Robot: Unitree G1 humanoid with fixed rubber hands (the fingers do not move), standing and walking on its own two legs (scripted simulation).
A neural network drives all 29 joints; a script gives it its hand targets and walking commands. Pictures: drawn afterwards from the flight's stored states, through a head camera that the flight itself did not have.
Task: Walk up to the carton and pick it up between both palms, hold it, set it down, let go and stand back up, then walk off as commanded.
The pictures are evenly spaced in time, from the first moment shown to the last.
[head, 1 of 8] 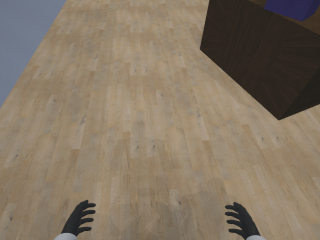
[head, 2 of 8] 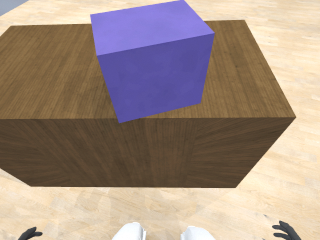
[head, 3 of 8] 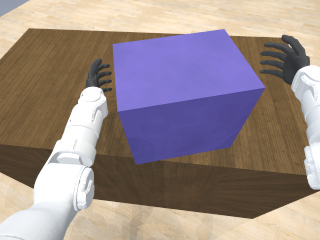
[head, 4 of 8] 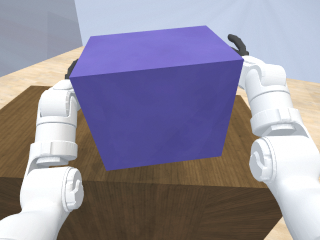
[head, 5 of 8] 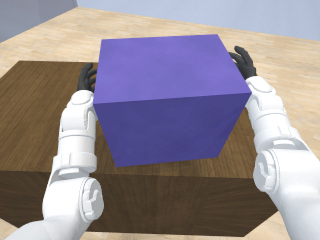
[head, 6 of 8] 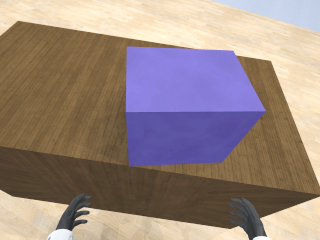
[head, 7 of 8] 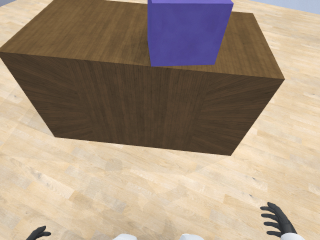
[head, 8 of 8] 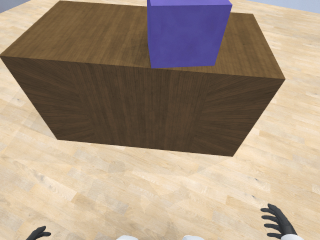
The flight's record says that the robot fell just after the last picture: no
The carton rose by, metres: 0.23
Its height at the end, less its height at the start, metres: +0.00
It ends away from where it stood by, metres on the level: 0.01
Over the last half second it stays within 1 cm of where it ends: yes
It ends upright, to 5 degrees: yes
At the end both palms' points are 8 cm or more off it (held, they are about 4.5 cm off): yes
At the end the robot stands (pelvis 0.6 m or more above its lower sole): yes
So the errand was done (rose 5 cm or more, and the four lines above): yes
